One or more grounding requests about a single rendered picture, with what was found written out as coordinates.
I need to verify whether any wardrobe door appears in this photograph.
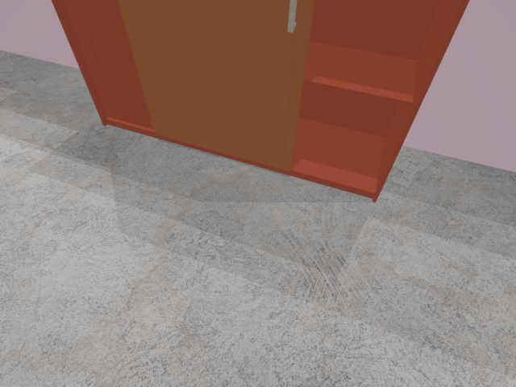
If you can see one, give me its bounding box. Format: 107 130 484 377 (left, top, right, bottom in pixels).
62 0 153 129
118 0 315 172

